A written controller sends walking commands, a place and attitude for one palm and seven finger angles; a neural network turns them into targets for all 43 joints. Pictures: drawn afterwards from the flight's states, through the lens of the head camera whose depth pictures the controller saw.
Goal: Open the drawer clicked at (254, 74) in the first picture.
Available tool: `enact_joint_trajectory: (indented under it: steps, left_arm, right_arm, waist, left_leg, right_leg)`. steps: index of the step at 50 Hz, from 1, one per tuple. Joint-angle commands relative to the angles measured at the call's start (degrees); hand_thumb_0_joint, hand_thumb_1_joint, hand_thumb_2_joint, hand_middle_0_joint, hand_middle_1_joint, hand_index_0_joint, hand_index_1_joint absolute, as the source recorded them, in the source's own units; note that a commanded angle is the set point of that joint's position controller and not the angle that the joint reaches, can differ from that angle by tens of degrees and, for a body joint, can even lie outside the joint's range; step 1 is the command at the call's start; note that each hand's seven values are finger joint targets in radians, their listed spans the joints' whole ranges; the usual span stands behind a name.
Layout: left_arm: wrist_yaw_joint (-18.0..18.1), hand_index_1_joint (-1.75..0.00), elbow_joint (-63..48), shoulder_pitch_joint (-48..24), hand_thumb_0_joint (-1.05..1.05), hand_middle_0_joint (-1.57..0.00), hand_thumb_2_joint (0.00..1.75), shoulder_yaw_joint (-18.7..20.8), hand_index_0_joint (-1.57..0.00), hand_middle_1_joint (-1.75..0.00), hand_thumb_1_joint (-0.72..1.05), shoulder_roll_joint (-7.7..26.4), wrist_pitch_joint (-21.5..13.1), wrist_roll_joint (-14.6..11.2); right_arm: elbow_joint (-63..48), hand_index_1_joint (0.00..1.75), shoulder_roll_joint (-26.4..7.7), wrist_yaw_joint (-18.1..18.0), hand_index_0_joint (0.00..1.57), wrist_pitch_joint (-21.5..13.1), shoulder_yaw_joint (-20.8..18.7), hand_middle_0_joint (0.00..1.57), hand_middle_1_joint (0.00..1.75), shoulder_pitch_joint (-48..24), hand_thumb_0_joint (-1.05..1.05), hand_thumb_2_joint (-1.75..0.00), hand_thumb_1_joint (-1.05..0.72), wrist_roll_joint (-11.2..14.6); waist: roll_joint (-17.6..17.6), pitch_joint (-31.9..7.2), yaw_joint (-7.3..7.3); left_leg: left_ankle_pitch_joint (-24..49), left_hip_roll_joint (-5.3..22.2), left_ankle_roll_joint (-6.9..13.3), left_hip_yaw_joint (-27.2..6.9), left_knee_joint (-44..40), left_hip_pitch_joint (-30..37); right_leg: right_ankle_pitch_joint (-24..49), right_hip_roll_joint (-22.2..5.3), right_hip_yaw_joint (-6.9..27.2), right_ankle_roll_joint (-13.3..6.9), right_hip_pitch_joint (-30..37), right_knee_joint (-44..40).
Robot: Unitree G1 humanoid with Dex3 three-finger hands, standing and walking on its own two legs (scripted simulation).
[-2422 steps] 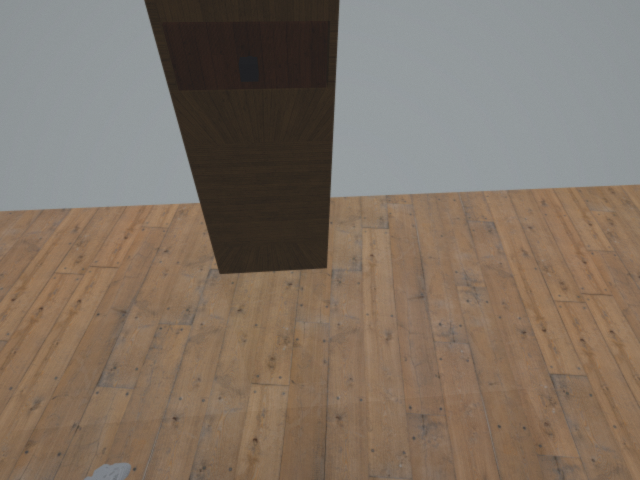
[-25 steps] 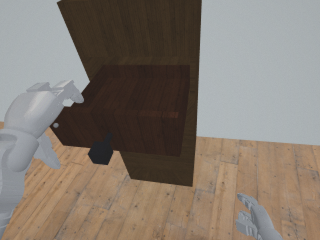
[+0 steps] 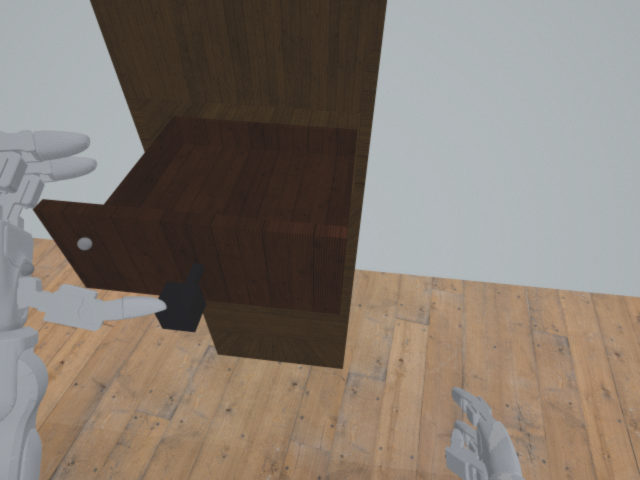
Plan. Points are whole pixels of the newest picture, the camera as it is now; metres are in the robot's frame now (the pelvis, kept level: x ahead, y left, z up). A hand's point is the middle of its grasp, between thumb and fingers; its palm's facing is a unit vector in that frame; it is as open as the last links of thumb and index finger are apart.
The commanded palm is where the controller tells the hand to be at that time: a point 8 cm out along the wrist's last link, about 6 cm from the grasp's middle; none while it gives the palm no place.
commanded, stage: draw the hand back to the body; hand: left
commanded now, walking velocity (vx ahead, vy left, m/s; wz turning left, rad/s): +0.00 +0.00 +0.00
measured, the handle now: (187, 292) +0.30 +0.22 +0.08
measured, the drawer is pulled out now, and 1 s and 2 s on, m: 0.30 0.30 0.30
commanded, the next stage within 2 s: step back with the hand held close in 0.76 s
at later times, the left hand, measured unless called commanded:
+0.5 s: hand (64, 254) +0.20 +0.23 +0.26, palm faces +0.50 -0.78 -0.36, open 9.2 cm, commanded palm +0.15 +0.27 +0.27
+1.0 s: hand (50, 257) +0.20 +0.23 +0.26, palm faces +0.51 -0.76 -0.40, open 7.4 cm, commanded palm +0.13 +0.28 +0.27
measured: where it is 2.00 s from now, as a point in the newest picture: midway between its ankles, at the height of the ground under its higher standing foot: outside the picture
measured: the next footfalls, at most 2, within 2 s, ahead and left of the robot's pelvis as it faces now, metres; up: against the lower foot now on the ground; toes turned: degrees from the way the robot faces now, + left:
left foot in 1.66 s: -0.07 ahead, +0.15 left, +0.00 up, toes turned +1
right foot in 1.96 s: -0.28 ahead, -0.09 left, +0.00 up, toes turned -1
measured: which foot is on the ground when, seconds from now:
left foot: down 0.00-1.00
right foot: down 0.00-1.00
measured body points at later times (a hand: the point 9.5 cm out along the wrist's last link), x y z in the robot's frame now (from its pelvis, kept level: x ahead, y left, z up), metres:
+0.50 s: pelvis +0.02 -0.01 +0.00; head +0.00 -0.03 +0.45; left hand +0.17 +0.27 +0.28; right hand +0.22 -0.22 -0.08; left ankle +0.02 +0.12 -0.74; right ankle -0.01 -0.11 -0.74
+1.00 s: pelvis +0.00 +0.00 +0.00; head -0.01 -0.02 +0.45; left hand +0.16 +0.27 +0.28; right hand +0.20 -0.23 -0.08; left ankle +0.02 +0.12 -0.74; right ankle -0.01 -0.11 -0.74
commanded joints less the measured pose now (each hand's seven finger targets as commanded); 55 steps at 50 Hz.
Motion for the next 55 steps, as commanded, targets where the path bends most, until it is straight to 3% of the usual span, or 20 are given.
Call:
enact_joint_trajectory:
  steps: [1, 3, 5, 10, 11, 17, 21, 24, 26, 28, 43, 44, 45, 47, 48, 52, 53, 55]
  left_arm:
    - [3.4, -0.91, -12.0, -10.3, 0.0, -0.27, 0.5, 6.9, -0.27, -0.91, -0.05, 10.9, -4.8, -0.9]
    - [3.5, -0.86, -11.4, -7.5, 0.0, -0.26, 0.52, 7.8, -0.26, -0.86, 0.02, 11.2, -4.9, -1.2]
    - [3.3, -0.82, -12.1, -6.1, 0.0, -0.26, 0.55, 7.0, -0.26, -0.82, 0.09, 10.2, -5.1, -1.3]
    - [2.9, -0.7, -10.3, 0.1, 0.0, -0.25, 0.63, 9.6, -0.25, -0.7, 0.27, 10.9, -4.6, -2.2]
    - [2.8, -0.68, -10.9, 0.5, 0.0, -0.24, 0.64, 9.8, -0.24, -0.68, 0.31, 10.9, -4.6, -2.1]
    - [3.0, -0.55, -14.5, 3.6, 0.0, -0.23, 0.74, 11.8, -0.23, -0.55, 0.51, 12.1, -4.8, -2.0]
    - [3.3, -0.46, -14.1, 5.2, 0.0, -0.22, 0.8, 11.9, -0.22, -0.46, 0.65, 11.9, -4.2, -1.9]
    - [3.3, -0.39, -13.3, 4.4, 0.0, -0.21, 0.84, 11.4, -0.21, -0.39, 0.76, 11.4, -3.6, -2.0]
    - [3.4, -0.34, -12.2, 3.7, 0.0, -0.21, 0.87, 11.3, -0.21, -0.34, 0.83, 11.1, -3.4, -2.0]
    - [3.4, -0.3, -11.6, 3.1, 0.0, -0.2, 0.9, 10.9, -0.2, -0.3, 0.9, 10.9, -3.0, -2.0]
    - [3.7, -0.3, -13.5, 3.2, 0.0, -0.2, 0.9, 11.0, -0.2, -0.3, 0.9, 11.5, -3.1, -1.9]
    - [3.8, -0.3, -16.8, -0.9, 0.0, -0.2, 0.9, 17.4, -0.2, -0.3, 0.9, 19.0, -4.9, -1.1]
    - [3.4, -0.3, -11.8, 3.1, 0.0, -0.2, 0.9, 14.7, -0.2, -0.3, 0.9, 15.3, -5.1, -1.0]
    - [3.3, -0.3, -10.5, 4.6, 0.0, -0.2, 0.9, 13.0, -0.2, -0.3, 0.9, 14.1, -4.9, -0.5]
    - [3.4, -0.3, -11.8, 4.2, 0.0, -0.2, 0.9, 13.3, -0.2, -0.3, 0.9, 14.5, -5.6, -0.4]
    - [4.0, -0.3, -13.1, 11.1, 0.0, -0.2, 0.9, 15.8, -0.2, -0.3, 0.9, 16.0, -5.8, -0.3]
    - [4.1, -0.3, -14.8, 12.5, 0.0, -0.2, 0.9, 16.5, -0.2, -0.3, 0.9, 16.6, -5.9, -0.5]
    - [4.4, -0.3, -17.7, 14.5, 0.0, -0.2, 0.9, 17.7, -0.2, -0.3, 0.9, 17.3, -6.3, -0.4]
  right_arm:
    - [-8.0, 0.3, -6.8, -0.5, 0.2, -4.8, -3.0, 0.2, 0.3, -8.4, 0.0, -0.9, -0.9, -0.4]
    - [-7.8, 0.3, -7.3, -0.5, 0.2, -5.1, -3.6, 0.2, 0.3, -8.2, 0.0, -0.9, -0.9, -0.5]
    - [-8.1, 0.3, -7.3, -0.2, 0.2, -5.0, -3.9, 0.2, 0.3, -8.0, 0.0, -0.9, -0.9, -0.5]
    - [-8.3, 0.3, -7.8, -0.1, 0.2, -4.0, -4.8, 0.2, 0.3, -7.7, 0.0, -0.9, -0.9, 0.0]
    - [-8.3, 0.3, -7.8, -0.1, 0.2, -3.8, -5.0, 0.2, 0.3, -7.7, 0.0, -0.9, -0.9, 0.1]
    - [-8.7, 0.3, -7.5, -0.3, 0.2, -3.7, -5.3, 0.2, 0.3, -7.3, 0.0, -0.9, -0.9, 0.0]
    - [-8.6, 0.3, -7.2, -0.4, 0.2, -3.5, -5.2, 0.2, 0.3, -7.1, 0.0, -0.9, -0.9, 0.1]
    - [-8.5, 0.3, -7.1, -0.6, 0.2, -3.3, -5.1, 0.2, 0.3, -7.2, 0.0, -0.9, -0.9, 0.1]
    - [-8.5, 0.3, -7.0, -0.8, 0.2, -3.2, -5.2, 0.2, 0.3, -7.3, 0.0, -0.9, -0.9, 0.1]
    - [-8.4, 0.3, -7.2, -0.9, 0.2, -3.2, -5.2, 0.2, 0.3, -7.5, 0.0, -0.9, -0.9, 0.1]
    - [-8.5, 0.3, -6.8, -1.0, 0.2, -3.6, -5.0, 0.2, 0.3, -8.4, 0.0, -0.9, -0.9, -0.1]
    - [-10.9, 0.3, -9.4, -0.6, 0.2, -2.5, -5.3, 0.2, 0.3, -6.4, 0.0, -0.9, -0.9, 0.4]
    - [-9.7, 0.3, -8.2, -0.5, 0.2, -1.3, -5.1, 0.2, 0.3, -5.9, 0.0, -0.9, -0.9, 0.3]
    - [-10.4, 0.3, -8.0, 0.0, 0.2, -0.1, -5.3, 0.2, 0.3, -5.9, 0.0, -0.9, -0.9, 0.8]
    - [-10.4, 0.3, -8.4, -0.2, 0.2, 0.0, -5.6, 0.2, 0.3, -6.1, 0.0, -0.9, -0.9, 0.7]
    - [-11.9, 0.3, -9.0, 0.1, 0.2, 1.2, -6.5, 0.2, 0.3, -4.3, 0.0, -0.9, -0.9, 1.2]
    - [-12.2, 0.3, -9.4, 0.0, 0.2, 1.4, -6.8, 0.2, 0.3, -4.6, 0.0, -0.9, -0.9, 1.1]
    - [-13.4, 0.3, -9.2, 0.2, 0.2, 1.9, -6.9, 0.2, 0.3, -4.1, 0.0, -0.9, -0.9, 1.2]
  waist:
    - [11.0, -5.6, -0.35]
    - [6.6, -6.5, 0.05]
    - [4.8, -7.2, -0.08]
    - [-0.6, -7.4, 0.28]
    - [1.3, -7.9, 0.22]
    - [1.6, -9.6, 0.31]
    - [2.7, -8.3, 0.2]
    - [2.4, -6.5, -0.18]
    - [0.5, -6.0, -0.34]
    - [1.2, -5.3, -0.27]
    - [3.3, -6.6, 0.48]
    - [0.1, -2.5, -2.75]
    - [-3.5, -3.9, -3.0]
    - [-6.4, -3.7, -3.33]
    - [-3.6, -4.7, -3.33]
    - [-1.7, -11.2, -3.46]
    - [1.1, -12.7, -3.33]
    - [0.9, -14.5, -3.21]
  left_leg:
    - [4.4, 0.5, 0.0, 0.4, -6.0, 3.4]
    - [8.4, 0.6, 0.3, 0.6, -5.2, 4.0]
    - [10.5, 0.6, 0.5, 0.8, -4.8, 4.3]
    - [13.1, 0.6, 0.9, 1.3, -3.9, 4.4]
    - [13.4, 0.6, 0.8, 1.8, -3.6, 5.0]
    - [15.3, 0.4, 0.8, 2.1, -2.5, 5.6]
    - [15.6, 0.4, 0.6, 2.0, -2.2, 5.5]
    - [13.6, 0.4, 0.7, 2.1, -2.5, 5.2]
    - [12.1, 0.4, 0.9, 2.0, -2.5, 5.2]
    - [11.5, 0.4, 1.0, 2.0, -2.7, 5.4]
    - [9.8, 0.1, 0.8, 1.6, -2.8, 5.5]
    - [8.3, 1.2, 1.7, -0.2, 0.2, 1.8]
    - [7.7, 0.9, 1.6, -0.7, 2.0, 1.6]
    - [6.7, 0.4, 1.2, -0.1, 4.3, 0.2]
    - [7.5, 0.4, 1.2, 0.0, 4.3, 0.4]
    - [19.2, 2.6, 1.0, -0.2, 2.7, 0.7]
    - [21.5, 3.0, 0.9, -0.4, 2.2, 1.3]
    - [24.5, 3.9, 1.0, -1.6, 1.3, -0.7]
  right_leg:
    - [4.5, -0.9, -1.5, -1.1, -2.6, -4.5]
    - [8.2, -0.7, -1.7, -1.0, -1.3, -4.3]
    - [10.5, -0.9, -1.6, -0.8, -0.9, -3.7]
    - [14.1, -0.9, -1.7, -0.3, -0.6, -3.5]
    - [14.4, -1.0, -1.4, -0.3, -0.8, -3.4]
    - [17.0, -1.0, -1.2, -0.1, -0.8, -3.0]
    - [17.5, -1.0, -1.1, -0.1, -1.8, -3.1]
    - [15.7, -1.0, -1.0, 0.0, -2.9, -3.9]
    - [14.2, -1.1, -0.9, 0.3, -3.6, -4.3]
    - [13.7, -1.1, -0.8, 0.2, -4.0, -4.9]
    - [11.4, -1.3, -0.2, 0.0, -3.1, -5.4]
    - [14.5, -4.8, 6.7, 0.1, -11.7, -7.9]
    - [15.3, -6.4, 6.2, -0.2, -11.4, -8.0]
    - [15.8, -8.2, 7.5, -0.7, -12.5, -8.5]
    - [17.6, -8.6, 7.4, -1.0, -12.6, -7.9]
    - [23.2, -6.6, 3.8, 0.2, -8.1, -2.0]
    - [23.8, -6.1, 3.1, 0.4, -7.6, -0.9]
    - [22.9, -4.6, 1.8, 0.8, -5.5, 1.7]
